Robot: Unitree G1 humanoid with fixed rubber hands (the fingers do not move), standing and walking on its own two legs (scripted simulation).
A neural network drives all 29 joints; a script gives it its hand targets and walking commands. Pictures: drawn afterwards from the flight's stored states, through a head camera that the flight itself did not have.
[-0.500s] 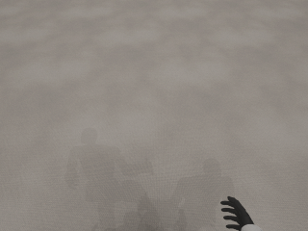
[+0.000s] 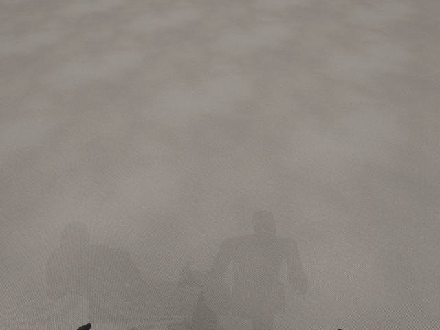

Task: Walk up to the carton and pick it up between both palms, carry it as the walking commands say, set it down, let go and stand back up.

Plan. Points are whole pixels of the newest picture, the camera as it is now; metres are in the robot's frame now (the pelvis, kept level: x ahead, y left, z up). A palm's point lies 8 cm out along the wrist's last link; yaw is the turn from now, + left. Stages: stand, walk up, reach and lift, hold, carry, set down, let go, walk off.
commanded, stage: walk up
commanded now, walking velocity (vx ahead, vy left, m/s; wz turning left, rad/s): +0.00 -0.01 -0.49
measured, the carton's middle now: out of the picture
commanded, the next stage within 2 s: none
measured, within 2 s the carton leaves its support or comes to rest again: neither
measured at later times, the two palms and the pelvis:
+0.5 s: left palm out of the picture +0.09 +0.28 -0.10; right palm out of the picture +0.02 -0.23 -0.09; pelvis -0.06 +0.05 +0.01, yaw -12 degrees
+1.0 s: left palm out of the picture +0.06 +0.30 -0.10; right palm out of the picture -0.05 -0.20 -0.08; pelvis -0.12 +0.09 +0.01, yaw -19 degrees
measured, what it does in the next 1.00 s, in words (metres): walks backwards, turning right: left foot, then right foot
